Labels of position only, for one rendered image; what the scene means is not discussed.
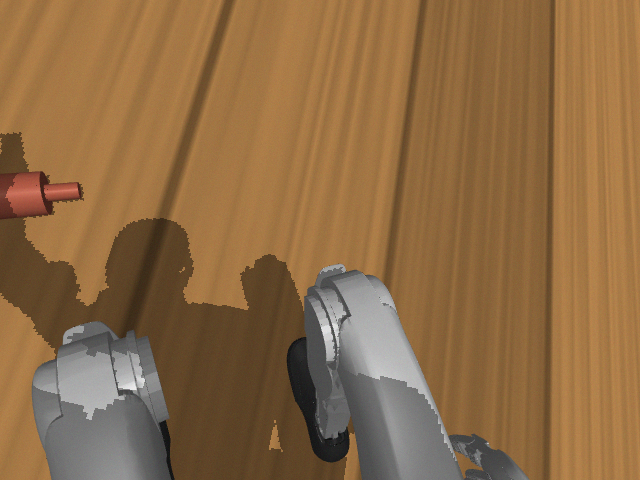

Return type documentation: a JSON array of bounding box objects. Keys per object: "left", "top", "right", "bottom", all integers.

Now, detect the left robot foot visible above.
[{"left": 159, "top": 420, "right": 175, "bottom": 480}]

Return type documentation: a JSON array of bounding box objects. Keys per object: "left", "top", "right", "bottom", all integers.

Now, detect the right robot hand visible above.
[{"left": 448, "top": 434, "right": 530, "bottom": 480}]

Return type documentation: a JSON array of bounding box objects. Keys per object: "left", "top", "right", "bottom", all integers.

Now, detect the bottle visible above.
[{"left": 0, "top": 171, "right": 81, "bottom": 219}]

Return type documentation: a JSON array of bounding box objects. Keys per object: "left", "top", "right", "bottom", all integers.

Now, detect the right robot foot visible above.
[{"left": 287, "top": 337, "right": 350, "bottom": 462}]

